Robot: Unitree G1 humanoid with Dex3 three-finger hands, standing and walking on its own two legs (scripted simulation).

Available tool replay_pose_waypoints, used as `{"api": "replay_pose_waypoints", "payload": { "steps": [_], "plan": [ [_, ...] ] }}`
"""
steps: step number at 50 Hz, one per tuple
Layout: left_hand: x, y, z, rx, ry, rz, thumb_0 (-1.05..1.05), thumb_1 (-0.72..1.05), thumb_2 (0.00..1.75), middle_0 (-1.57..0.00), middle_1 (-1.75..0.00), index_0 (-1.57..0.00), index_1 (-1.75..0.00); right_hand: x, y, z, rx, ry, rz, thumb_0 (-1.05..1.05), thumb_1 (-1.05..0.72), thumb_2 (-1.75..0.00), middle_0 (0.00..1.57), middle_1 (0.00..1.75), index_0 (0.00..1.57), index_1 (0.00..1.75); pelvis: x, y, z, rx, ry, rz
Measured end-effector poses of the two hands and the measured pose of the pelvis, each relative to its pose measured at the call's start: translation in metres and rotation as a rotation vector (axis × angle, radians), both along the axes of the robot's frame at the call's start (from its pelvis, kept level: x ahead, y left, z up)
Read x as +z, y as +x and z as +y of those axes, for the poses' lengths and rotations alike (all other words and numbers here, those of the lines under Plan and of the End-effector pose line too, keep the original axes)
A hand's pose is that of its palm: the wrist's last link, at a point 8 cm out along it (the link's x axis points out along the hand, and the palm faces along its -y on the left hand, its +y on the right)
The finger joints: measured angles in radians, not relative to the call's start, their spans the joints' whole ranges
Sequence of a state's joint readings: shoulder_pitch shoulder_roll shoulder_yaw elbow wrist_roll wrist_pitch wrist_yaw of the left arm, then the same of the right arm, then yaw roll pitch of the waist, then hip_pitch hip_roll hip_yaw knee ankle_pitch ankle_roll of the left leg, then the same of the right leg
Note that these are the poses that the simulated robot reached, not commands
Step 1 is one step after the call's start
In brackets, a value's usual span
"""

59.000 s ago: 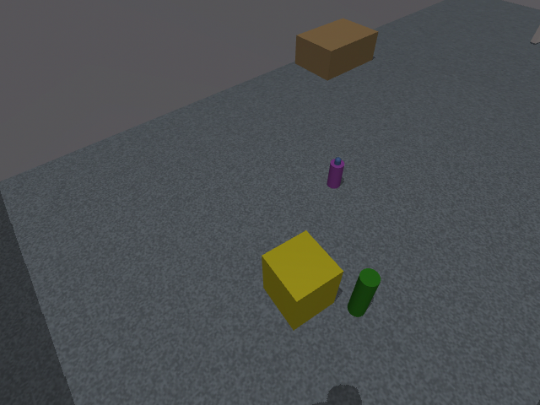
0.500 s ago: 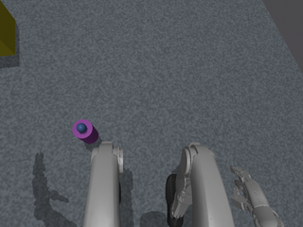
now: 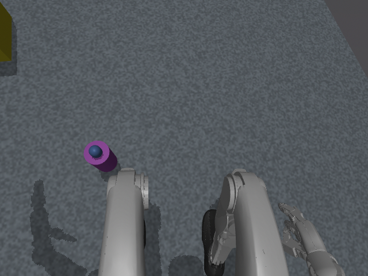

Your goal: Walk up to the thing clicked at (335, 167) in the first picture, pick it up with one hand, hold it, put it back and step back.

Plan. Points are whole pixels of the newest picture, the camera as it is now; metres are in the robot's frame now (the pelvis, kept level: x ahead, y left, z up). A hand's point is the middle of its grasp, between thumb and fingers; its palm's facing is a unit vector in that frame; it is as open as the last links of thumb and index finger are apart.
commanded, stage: go down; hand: left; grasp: from the side
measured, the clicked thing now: (101, 156) +0.39 +0.25 -0.30
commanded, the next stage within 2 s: approach in 0.56 s
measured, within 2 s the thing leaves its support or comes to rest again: neither
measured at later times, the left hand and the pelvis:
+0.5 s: hand out of the picture +0.31 +0.42 -0.01, palm faces +0.21 -0.97 -0.13, open 17.7 cm; pelvis +0.00 +0.00 -0.01, yaw +0 degrees
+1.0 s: hand out of the picture +0.32 +0.40 -0.09, palm faces +0.23 -0.97 -0.01, open 17.5 cm; pelvis +0.00 +0.00 -0.04, yaw -1 degrees
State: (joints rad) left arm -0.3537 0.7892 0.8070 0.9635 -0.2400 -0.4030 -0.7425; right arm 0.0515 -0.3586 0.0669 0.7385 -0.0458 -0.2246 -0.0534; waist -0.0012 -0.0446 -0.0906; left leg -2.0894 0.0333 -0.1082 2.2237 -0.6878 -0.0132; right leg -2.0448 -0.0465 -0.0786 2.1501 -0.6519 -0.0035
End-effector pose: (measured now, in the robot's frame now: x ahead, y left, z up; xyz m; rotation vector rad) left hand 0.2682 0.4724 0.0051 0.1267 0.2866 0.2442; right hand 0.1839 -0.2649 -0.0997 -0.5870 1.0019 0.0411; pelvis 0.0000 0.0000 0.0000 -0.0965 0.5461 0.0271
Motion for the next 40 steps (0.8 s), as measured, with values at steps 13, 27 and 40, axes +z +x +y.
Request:
{"api": "replay_pose_waypoints", "payload": {
  "steps": [13,27,40],
  "plan": [
    [-0.006,0.004,0.005,0.0,-0.011,-0.015,-0.02,-0.6,0.09,-0.06,-0.06,-0.03,-0.08,-0.007,-0.003,-0.002,-0.007,-0.007,0.014,0.01,-0.93,-0.91,0.2,0.3,0.2,0.3,-0.008,0.002,0.002,-0.001,-0.004,0.004],
    [-0.006,0.009,-0.003,-0.015,-0.012,-0.067,-0.02,-0.58,0.08,-0.06,-0.05,-0.03,-0.07,-0.014,0.003,0.0,-0.003,0.006,0.0,0.01,-0.93,-0.91,0.2,0.3,0.2,0.3,-0.014,0.002,0.0,0.002,0.001,-0.002],
    [-0.002,0.006,0.002,0.014,-0.034,-0.096,-0.02,-0.56,0.07,-0.07,-0.05,-0.03,-0.08,-0.009,0.002,0.0,-0.003,0.01,-0.009,0.01,-0.93,-0.91,0.2,0.3,0.2,0.3,-0.011,0.001,0.001,0.0,0.0,0.003]
  ]
}}
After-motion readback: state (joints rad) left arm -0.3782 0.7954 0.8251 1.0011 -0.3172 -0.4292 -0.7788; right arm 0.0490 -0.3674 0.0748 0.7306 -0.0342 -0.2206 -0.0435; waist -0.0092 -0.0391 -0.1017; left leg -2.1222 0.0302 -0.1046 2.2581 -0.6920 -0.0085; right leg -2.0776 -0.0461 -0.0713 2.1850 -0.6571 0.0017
